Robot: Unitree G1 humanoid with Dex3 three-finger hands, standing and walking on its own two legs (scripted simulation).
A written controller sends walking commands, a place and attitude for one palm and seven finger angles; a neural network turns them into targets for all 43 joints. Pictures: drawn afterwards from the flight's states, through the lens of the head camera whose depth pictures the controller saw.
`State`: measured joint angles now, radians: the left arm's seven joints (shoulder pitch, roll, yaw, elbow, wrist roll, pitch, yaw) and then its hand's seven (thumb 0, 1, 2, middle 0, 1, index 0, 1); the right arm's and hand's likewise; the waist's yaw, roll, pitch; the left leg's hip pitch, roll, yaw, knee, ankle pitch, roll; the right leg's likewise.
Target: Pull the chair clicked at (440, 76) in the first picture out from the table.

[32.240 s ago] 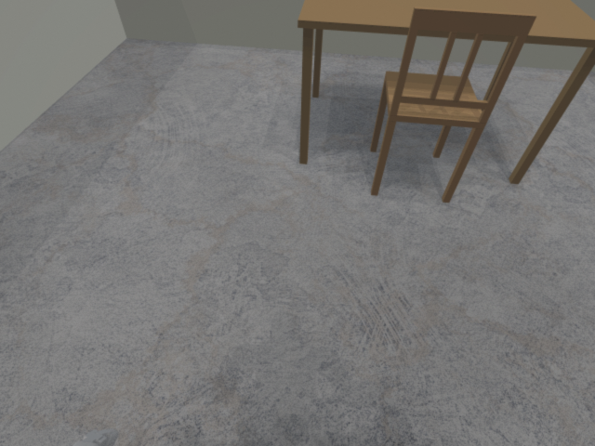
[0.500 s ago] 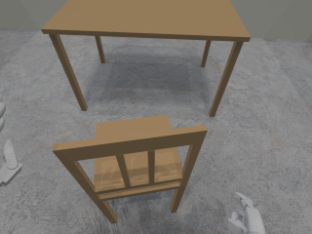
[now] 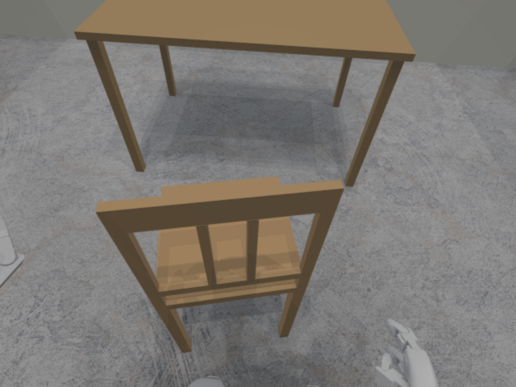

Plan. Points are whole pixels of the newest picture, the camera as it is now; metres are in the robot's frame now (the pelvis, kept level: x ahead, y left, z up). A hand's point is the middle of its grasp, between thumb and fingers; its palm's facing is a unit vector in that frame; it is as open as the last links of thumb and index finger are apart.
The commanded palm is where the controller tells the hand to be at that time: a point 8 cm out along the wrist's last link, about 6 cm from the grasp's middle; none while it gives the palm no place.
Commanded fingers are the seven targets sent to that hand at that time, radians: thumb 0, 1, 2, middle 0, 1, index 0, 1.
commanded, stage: step back with the hand held close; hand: left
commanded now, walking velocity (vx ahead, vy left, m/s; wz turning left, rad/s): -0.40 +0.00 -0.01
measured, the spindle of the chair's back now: (207, 255) +0.37 +0.13 -0.09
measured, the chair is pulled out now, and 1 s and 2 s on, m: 0.62 0.62 0.62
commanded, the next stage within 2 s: stop stepping back and stand still in 0.58 s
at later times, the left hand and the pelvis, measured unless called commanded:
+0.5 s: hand (47, 292) +0.17 +0.22 +0.18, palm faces +0.30 -0.83 -0.47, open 7.4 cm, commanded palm +0.10 +0.27 +0.20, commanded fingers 0.00 0.90 0.90 -0.20 -0.30 -0.20 -0.30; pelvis -0.06 -0.02 +0.01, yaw -4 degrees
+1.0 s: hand out of the picture +0.02 +0.24 +0.19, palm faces +0.44 -0.79 -0.42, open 7.4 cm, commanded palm -0.03 +0.28 +0.20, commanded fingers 0.00 0.90 0.90 -0.20 -0.30 -0.20 -0.30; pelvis -0.17 -0.02 +0.02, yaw +0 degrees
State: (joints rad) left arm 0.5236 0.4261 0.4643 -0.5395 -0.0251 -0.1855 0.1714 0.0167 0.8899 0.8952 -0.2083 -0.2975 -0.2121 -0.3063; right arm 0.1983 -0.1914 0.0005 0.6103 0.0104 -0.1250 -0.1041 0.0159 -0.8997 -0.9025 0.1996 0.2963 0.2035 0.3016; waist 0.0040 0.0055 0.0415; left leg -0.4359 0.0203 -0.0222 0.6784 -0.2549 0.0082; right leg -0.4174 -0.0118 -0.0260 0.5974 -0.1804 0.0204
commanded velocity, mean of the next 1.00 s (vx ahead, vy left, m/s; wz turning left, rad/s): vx -0.19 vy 0.00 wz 0.01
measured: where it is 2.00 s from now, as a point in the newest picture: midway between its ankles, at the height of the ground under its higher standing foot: outside the picture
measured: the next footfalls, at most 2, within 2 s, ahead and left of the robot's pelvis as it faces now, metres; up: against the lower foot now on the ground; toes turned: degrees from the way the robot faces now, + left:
right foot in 0.42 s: -0.06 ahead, -0.15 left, +0.00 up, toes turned -4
left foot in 0.74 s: -0.08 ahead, +0.08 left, +0.00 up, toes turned +0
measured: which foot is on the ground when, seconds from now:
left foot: down 0.00-0.54, up 0.56-0.72, down 0.74-1.00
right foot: down 0.00-0.20, up 0.22-0.40, down 0.42-1.00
